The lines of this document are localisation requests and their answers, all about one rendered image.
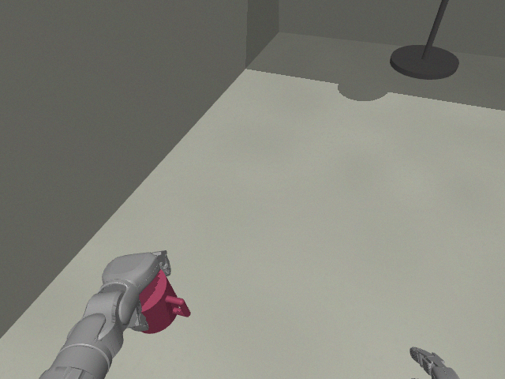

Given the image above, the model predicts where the coat stand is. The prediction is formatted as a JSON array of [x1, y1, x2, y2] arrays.
[[390, 0, 459, 80]]

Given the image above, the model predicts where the right robot hand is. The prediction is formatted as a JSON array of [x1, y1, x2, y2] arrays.
[[410, 347, 459, 379]]

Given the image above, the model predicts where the left robot hand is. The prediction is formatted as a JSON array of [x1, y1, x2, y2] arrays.
[[102, 250, 171, 332]]

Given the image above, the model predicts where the mug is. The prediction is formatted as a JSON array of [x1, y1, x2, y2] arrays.
[[139, 269, 190, 334]]

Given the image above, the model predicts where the left robot arm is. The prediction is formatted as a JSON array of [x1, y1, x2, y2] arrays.
[[39, 280, 139, 379]]

